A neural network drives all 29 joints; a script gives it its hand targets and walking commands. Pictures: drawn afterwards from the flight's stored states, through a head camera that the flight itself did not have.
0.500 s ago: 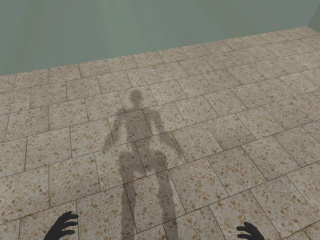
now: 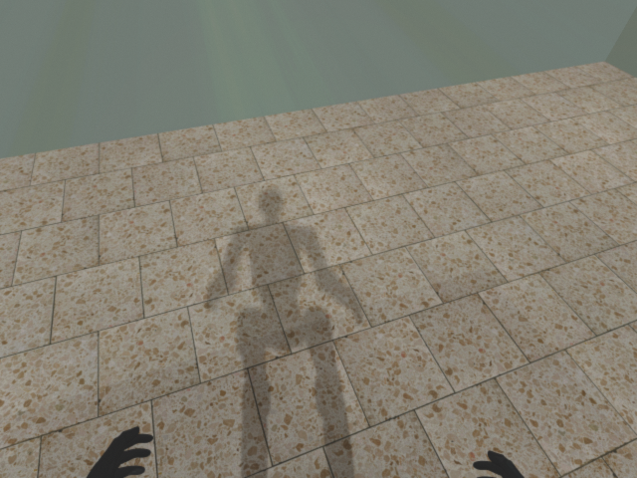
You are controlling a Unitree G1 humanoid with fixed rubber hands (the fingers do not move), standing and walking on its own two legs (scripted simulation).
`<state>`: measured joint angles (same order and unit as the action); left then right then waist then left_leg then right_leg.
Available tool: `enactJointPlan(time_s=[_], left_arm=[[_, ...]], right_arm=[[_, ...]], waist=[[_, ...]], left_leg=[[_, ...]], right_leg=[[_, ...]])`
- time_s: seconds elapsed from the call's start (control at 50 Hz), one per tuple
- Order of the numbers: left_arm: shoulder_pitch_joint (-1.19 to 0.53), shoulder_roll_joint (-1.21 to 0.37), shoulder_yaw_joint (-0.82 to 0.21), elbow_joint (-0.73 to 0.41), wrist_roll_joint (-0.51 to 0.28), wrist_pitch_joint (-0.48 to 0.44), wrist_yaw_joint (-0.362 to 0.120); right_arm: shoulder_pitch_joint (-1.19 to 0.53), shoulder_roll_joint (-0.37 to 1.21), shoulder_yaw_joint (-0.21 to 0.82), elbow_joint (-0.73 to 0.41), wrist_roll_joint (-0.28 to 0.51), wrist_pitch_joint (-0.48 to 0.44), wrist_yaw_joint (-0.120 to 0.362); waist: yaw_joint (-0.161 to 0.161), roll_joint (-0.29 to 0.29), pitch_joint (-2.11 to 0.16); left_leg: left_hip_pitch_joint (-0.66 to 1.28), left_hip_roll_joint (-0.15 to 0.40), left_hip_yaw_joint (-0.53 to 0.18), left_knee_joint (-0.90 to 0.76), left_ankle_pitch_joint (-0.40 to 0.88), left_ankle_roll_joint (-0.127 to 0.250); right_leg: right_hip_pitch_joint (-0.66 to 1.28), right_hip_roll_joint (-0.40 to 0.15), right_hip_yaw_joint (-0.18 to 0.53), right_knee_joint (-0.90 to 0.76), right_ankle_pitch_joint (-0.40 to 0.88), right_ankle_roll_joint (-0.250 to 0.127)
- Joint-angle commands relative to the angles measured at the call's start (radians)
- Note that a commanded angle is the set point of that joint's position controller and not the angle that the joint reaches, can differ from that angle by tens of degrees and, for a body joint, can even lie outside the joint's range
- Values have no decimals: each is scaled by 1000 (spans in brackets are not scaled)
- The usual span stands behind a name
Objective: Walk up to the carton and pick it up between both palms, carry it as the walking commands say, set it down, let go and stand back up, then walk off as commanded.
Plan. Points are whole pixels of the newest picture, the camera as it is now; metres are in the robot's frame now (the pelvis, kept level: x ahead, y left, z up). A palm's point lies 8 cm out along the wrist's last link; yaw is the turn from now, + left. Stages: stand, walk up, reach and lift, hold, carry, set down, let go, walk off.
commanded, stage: stand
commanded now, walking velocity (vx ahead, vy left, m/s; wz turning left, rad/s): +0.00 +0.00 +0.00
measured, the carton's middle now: out of the picture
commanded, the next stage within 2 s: walk up in 0.58 s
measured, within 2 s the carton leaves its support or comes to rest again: neither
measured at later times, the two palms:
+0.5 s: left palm out of the picture +0.13 +0.26 -0.08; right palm out of the picture +0.09 -0.26 -0.11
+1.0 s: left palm out of the picture +0.14 +0.25 -0.08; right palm out of the picture +0.03 -0.33 -0.09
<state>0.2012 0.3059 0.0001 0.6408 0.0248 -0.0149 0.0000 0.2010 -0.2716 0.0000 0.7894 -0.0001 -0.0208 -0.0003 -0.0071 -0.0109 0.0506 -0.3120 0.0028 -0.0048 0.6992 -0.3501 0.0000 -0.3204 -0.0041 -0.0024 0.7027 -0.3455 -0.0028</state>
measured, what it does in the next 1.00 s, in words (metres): lifts its right foot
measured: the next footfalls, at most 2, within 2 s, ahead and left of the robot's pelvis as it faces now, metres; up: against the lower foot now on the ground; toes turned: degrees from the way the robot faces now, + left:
right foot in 1.12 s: +0.01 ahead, -0.24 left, +0.00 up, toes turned -18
left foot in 1.42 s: +0.04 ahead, -0.06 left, +0.00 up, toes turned -27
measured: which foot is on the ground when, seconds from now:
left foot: down 0.00-1.00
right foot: down 0.00-0.84, up 0.86-1.00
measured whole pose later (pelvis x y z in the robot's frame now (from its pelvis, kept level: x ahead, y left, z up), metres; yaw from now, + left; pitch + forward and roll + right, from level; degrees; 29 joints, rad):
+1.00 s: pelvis -0.03 -0.02 +0.00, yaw -10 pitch -2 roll -1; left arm 0.20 0.41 0.03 0.70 0.06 0.04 -0.10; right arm 0.18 -0.37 0.00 0.85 0.00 -0.04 0.00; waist 0.02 0.01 0.05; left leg -0.31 0.15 0.11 0.70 -0.34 0.00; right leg -0.48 -0.03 0.04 0.96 -0.36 0.00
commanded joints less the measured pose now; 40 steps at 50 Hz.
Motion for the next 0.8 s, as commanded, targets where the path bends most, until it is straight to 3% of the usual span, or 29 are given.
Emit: enactJointPlan(time_s=[0.0,0.02,0.04,0.06,0.08,0.1,0.14,0.18,0.22,0.24,0.28,0.32,0.34,0.4,0.42,0.44,0.46,0.52,0.54,0.56,0.58,0.6,0.62,0.66,0.7,0.72,0.74,0.76,0.78], left_arm=[[-48,218,79,16,-10,-56,6],[-60,214,80,13,-9,-54,8],[-57,213,76,14,-13,-55,6],[-39,218,75,27,-13,-59,4],[-60,223,75,12,-5,-60,7],[-67,225,76,26,-10,-59,8],[-72,232,77,21,-3,-60,7],[-57,237,78,30,-12,-56,7],[-56,234,78,42,-5,-53,3],[-76,237,75,19,-9,-51,5],[-68,230,72,38,-7,-58,7],[-41,237,77,50,-11,-55,7],[-43,224,73,49,-13,-59,7],[-71,229,68,37,-17,-58,7],[-56,251,80,48,-15,-58,9],[-57,243,78,54,-14,-56,11],[-54,225,69,57,-13,-56,8],[-72,214,71,62,-13,-57,10],[-64,225,71,63,-10,-58,9],[-66,244,77,68,-9,-56,6],[-63,230,75,56,-12,-59,7],[-59,239,75,68,-6,-62,8],[-63,249,76,69,-12,-59,11],[-77,237,71,64,-12,-59,10],[-48,216,71,86,-23,-53,8],[-47,222,70,83,-25,-53,10],[-58,236,72,87,-11,-56,11],[-112,321,111,-57,58,-2,-45],[-146,290,103,-83,62,8,-60]], right_arm=[[-72,-245,-81,-51,-23,-43,0],[-105,-245,-82,-60,-30,-42,-2],[-101,-251,-82,-65,-29,-44,-4],[-94,-252,-83,-49,-26,-43,1],[-100,-260,-84,-55,-25,-39,-2],[-85,-247,-85,-50,-19,-40,-2],[-64,-250,-78,-44,-18,-36,-3],[-89,-260,-85,-45,-29,-40,-1],[-84,-257,-82,-42,-18,-38,2],[-81,-257,-79,-35,-17,-37,1],[-84,-237,-76,-37,-16,-41,0],[-79,-259,-74,-20,-18,-40,0],[-88,-251,-79,-28,-14,-43,0],[-94,-243,-69,-16,-15,-41,-1],[-90,-256,-72,-5,-18,-39,1],[-86,-249,-73,-5,-14,-35,0],[-97,-261,-79,-7,-20,-36,1],[-122,-263,-74,-14,-21,-40,-3],[-107,-246,-75,-8,-16,-38,-3],[-81,-255,-73,6,-10,-40,-4],[-96,-255,-77,1,-12,-37,-2],[-93,-259,-79,12,-14,-35,-2],[-93,-256,-79,-4,-19,-32,2],[-80,-265,-80,20,-15,-35,-3],[-99,-267,-84,13,-16,-36,1],[-105,-272,-83,8,-17,-40,1],[-93,-261,-77,16,-14,-36,1],[-29,-436,-140,-14,-18,-34,-10],[-3,-445,-139,-6,-11,-29,-18]], waist=[[6,31,-98],[8,22,-91],[3,59,-84],[16,30,-98],[2,-10,-106],[-13,2,-102],[-17,-33,-93],[-9,25,-90],[-3,22,-92],[5,1,-39],[-5,21,-77],[9,40,-49],[6,-11,-100],[1,15,-87],[9,29,-75],[-4,29,-67],[-4,38,-92],[7,39,-77],[-6,15,-89],[0,-18,-93],[1,-20,-90],[-7,28,-97],[-18,17,-89],[1,-7,-85],[1,9,-102],[22,-2,-79],[-4,-28,-83],[-32,-22,-62],[-44,40,-73]], left_leg=[[-3,93,-108,-181,134,80],[11,84,-104,-176,129,77],[-2,100,-122,-172,142,82],[14,89,-101,-164,159,78],[23,89,-92,-148,181,77],[34,81,-82,-139,188,76],[37,77,-89,-140,151,80],[31,86,-93,-157,121,85],[19,82,-86,-169,97,73],[-22,85,-117,-184,80,76],[24,88,-115,-175,134,81],[8,92,-117,-191,138,76],[40,97,-111,-177,164,76],[45,81,-85,-150,159,71],[40,89,-100,-179,121,77],[34,97,-109,-186,127,79],[42,111,-128,-193,145,83],[4,102,-116,-180,156,84],[25,101,-108,-179,150,79],[29,98,-112,-165,180,75],[47,87,-95,-151,176,69],[47,88,-99,-155,193,71],[69,86,-98,-162,164,72],[42,92,-95,-191,170,68],[32,106,-118,-198,164,79],[4,105,-136,-188,166,85],[34,85,-96,-182,170,68],[103,128,-111,-157,216,160],[178,220,-177,-211,163,208]], right_leg=[[70,-83,116,-141,137,-82],[50,-85,126,-162,127,-76],[59,-91,128,-158,144,-77],[80,-95,131,-160,165,-75],[62,-91,131,-181,197,-76],[46,-102,146,-180,189,-76],[39,-110,158,-187,186,-82],[13,-89,136,-171,118,-74],[36,-102,149,-187,96,-76],[23,-91,158,-200,72,-77],[40,-104,155,-197,145,-79],[55,-91,148,-185,134,-75],[58,-90,138,-172,173,-74],[29,-103,152,-186,178,-74],[29,-96,152,-194,144,-80],[30,-100,153,-191,148,-75],[44,-81,117,-181,155,-64],[58,-95,138,-184,173,-73],[64,-96,131,-182,191,-74],[76,-106,125,-191,210,-76],[48,-115,172,-207,198,-81],[63,-122,167,-206,221,-83],[31,-114,169,-206,188,-82],[65,-95,119,-182,195,-67],[77,-87,123,-173,172,-62],[75,-93,129,-168,182,-69],[59,-102,136,-187,191,-74],[-188,-55,238,-114,454,-127],[-291,-23,175,-19,447,-80]])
